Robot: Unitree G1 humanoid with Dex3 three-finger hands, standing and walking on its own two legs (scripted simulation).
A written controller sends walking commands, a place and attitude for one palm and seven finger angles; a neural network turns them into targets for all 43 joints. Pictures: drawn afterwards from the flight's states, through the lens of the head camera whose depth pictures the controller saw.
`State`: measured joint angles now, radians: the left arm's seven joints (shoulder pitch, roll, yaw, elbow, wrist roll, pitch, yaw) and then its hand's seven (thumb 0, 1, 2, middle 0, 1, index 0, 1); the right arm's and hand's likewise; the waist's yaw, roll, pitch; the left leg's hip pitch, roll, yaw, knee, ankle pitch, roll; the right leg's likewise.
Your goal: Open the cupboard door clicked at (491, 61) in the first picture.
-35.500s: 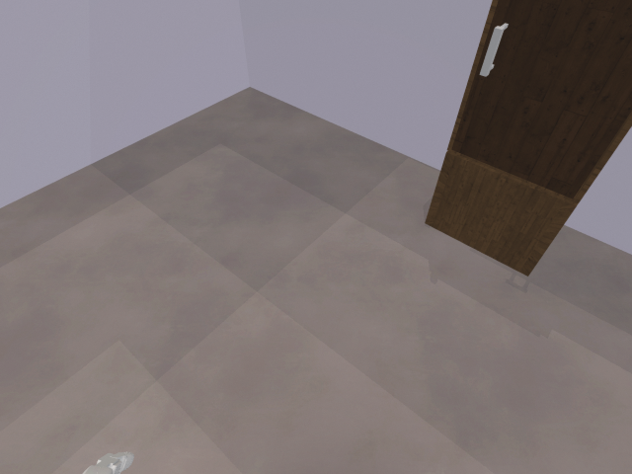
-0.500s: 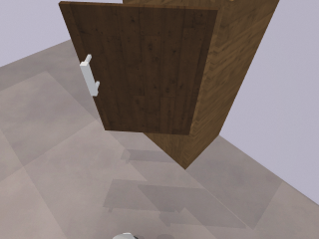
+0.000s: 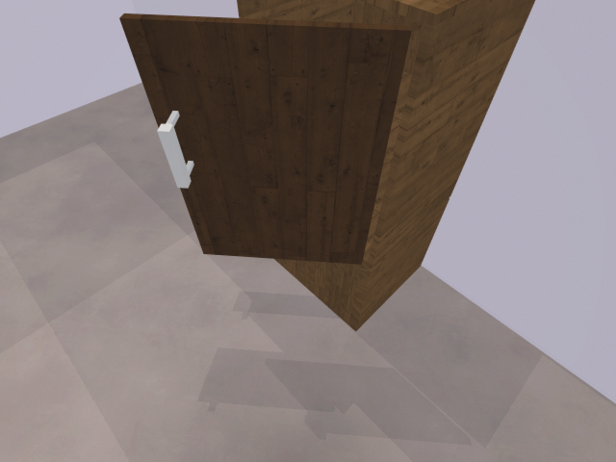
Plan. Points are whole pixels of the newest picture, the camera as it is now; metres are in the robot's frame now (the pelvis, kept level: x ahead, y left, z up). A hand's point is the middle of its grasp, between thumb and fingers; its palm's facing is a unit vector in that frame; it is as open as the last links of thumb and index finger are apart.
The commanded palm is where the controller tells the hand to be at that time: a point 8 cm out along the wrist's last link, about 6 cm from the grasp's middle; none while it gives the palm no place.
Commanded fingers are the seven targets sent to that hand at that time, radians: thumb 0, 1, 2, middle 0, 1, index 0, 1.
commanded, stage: look again from close up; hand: left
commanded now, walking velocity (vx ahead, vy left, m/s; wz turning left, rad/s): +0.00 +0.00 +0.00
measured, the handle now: (179, 150) +0.62 +0.27 +0.03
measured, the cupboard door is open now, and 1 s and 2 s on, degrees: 41 41 41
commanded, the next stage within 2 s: shuffle to correct the standing spot in 0.44 s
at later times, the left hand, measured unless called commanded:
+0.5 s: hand out of the picture +0.02 +0.23 -0.16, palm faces -0.01 -0.96 -0.27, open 7.4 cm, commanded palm none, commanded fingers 0.00 0.90 0.90 -0.20 -0.30 -0.20 -0.30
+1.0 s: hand out of the picture -0.02 +0.21 -0.17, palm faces -0.02 -0.99 -0.15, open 7.4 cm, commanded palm none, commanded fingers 0.00 0.90 0.90 -0.20 -0.30 -0.20 -0.30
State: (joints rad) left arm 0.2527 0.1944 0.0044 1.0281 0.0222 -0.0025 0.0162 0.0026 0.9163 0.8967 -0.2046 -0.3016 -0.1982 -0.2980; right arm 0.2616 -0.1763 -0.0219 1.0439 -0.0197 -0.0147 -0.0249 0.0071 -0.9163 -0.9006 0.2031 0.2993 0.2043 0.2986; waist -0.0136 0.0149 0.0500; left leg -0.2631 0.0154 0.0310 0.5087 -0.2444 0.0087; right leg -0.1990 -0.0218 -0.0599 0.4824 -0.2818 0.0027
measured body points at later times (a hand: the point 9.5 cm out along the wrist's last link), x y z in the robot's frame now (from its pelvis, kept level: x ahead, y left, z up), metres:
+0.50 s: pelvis -0.04 +0.01 +0.00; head -0.06 +0.02 +0.45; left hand +0.02 +0.28 -0.14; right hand +0.04 -0.26 -0.13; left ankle +0.01 +0.11 -0.74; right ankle -0.02 -0.12 -0.74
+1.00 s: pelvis -0.01 +0.05 +0.00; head -0.02 +0.05 +0.45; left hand -0.02 +0.27 -0.16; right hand -0.08 -0.17 -0.15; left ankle +0.01 +0.11 -0.74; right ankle -0.03 -0.08 -0.70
